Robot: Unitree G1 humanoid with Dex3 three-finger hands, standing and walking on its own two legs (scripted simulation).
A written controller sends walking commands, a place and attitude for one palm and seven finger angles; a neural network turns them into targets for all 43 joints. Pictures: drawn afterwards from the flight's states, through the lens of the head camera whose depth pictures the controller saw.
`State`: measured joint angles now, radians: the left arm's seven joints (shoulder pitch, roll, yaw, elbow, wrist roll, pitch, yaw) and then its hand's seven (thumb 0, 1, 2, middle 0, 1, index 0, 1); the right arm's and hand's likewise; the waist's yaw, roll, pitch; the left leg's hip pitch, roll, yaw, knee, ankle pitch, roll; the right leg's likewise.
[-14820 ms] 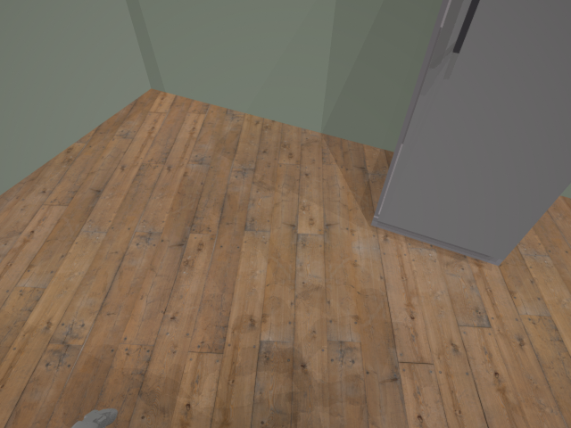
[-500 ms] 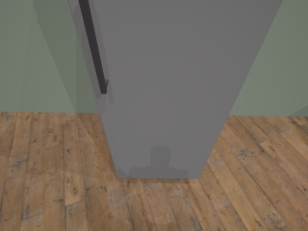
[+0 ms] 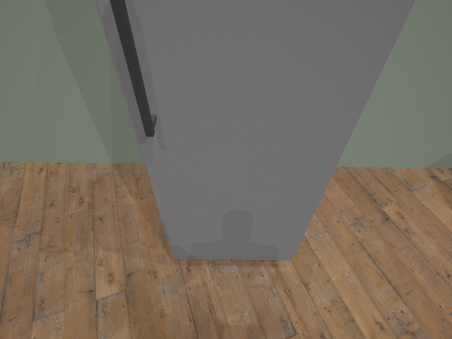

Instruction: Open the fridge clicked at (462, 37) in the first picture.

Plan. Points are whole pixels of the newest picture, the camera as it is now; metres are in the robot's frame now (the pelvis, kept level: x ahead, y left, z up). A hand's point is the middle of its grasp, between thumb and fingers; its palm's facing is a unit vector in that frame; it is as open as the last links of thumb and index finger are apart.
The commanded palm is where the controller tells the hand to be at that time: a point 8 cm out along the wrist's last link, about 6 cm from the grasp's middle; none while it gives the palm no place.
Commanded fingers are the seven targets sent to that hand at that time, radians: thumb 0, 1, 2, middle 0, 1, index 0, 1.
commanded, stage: look again from close up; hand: left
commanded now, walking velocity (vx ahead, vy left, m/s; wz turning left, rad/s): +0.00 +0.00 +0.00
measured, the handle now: (137, 66) +0.52 +0.20 +0.23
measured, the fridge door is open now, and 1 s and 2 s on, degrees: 0 0 0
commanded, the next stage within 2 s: shuffle to correct the standing spot in 0.22 s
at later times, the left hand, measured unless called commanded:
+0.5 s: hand out of the picture +0.07 +0.22 -0.17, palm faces -0.01 -0.96 -0.29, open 7.4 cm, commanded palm none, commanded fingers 0.00 0.90 0.90 -0.20 -0.30 -0.20 -0.30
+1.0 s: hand out of the picture +0.13 +0.21 -0.20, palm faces +0.04 -0.98 -0.19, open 7.4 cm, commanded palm none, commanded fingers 0.00 0.90 0.90 -0.20 -0.30 -0.20 -0.30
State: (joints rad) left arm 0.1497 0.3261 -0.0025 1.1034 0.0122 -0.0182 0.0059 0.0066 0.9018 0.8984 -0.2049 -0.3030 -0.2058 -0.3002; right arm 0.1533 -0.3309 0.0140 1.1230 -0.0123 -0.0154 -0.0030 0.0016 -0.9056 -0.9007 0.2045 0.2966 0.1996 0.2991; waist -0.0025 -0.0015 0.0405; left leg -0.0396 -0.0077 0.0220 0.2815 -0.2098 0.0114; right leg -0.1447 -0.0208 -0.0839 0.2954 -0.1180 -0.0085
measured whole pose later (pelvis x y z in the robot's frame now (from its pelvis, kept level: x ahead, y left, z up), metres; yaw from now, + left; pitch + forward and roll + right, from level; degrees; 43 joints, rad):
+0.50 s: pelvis +0.01 +0.00 +0.00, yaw +0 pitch -1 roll +0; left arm 0.19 0.28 0.00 1.10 0.01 -0.01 0.01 0.01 0.90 0.90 -0.20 -0.30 -0.20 -0.30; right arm 0.19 -0.29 0.02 1.13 -0.02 0.00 -0.01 0.00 -0.91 -0.90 0.20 0.30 0.20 0.30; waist 0.01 0.00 0.00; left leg -0.05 0.01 0.03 0.34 -0.26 0.01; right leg -0.15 -0.01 -0.08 0.34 -0.16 -0.01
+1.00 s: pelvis +0.09 +0.03 -0.02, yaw +2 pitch -2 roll +0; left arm 0.22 0.19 0.04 1.04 0.01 0.01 0.04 0.01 0.91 0.90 -0.20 -0.30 -0.20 -0.30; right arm 0.49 -0.07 0.01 1.18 0.00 0.00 -0.07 0.00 -0.90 -0.90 0.21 0.30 0.20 0.30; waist -0.03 -0.04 0.13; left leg 0.00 -0.05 0.01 0.52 -0.42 0.04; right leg -0.31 -0.03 -0.09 0.53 -0.10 -0.03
